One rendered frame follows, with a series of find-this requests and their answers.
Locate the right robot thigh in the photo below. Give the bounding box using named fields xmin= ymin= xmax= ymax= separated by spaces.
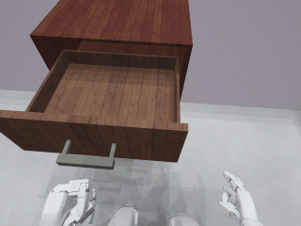
xmin=169 ymin=216 xmax=199 ymax=226

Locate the cabinet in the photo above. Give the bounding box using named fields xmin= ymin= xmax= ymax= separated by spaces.
xmin=29 ymin=0 xmax=193 ymax=99

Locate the robot thigh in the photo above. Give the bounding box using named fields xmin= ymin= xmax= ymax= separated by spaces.
xmin=107 ymin=207 xmax=139 ymax=226
xmin=169 ymin=216 xmax=199 ymax=226

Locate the left robot hand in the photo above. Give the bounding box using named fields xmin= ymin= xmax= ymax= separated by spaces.
xmin=40 ymin=179 xmax=98 ymax=226

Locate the left robot thigh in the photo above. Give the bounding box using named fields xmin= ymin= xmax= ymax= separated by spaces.
xmin=107 ymin=207 xmax=139 ymax=226

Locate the drawer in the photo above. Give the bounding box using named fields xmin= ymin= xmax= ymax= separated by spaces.
xmin=0 ymin=49 xmax=189 ymax=163

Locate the right robot hand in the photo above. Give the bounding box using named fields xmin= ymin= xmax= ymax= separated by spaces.
xmin=219 ymin=170 xmax=259 ymax=226

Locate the handle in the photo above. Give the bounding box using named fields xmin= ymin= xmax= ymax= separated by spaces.
xmin=56 ymin=139 xmax=117 ymax=170

